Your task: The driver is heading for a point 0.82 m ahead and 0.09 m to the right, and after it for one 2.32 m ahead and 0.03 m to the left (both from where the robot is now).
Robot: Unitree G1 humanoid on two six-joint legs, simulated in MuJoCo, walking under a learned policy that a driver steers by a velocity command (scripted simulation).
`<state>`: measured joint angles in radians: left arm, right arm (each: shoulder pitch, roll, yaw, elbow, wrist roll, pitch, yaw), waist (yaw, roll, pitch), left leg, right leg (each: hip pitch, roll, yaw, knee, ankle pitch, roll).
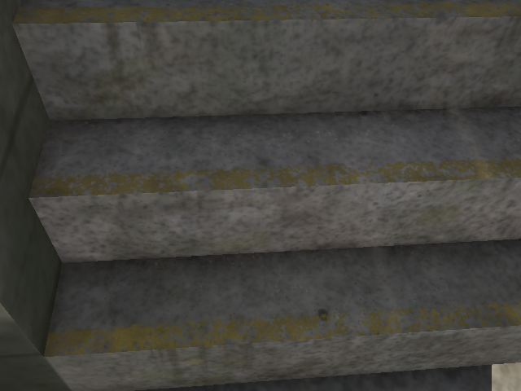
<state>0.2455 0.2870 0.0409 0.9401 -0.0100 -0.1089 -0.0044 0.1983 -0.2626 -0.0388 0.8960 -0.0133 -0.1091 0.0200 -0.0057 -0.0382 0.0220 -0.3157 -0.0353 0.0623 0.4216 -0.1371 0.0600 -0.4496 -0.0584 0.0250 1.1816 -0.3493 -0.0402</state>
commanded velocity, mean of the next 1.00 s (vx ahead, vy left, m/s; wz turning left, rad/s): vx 0.50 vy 0.00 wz -0.01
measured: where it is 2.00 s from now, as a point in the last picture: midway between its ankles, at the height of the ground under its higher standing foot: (356, 163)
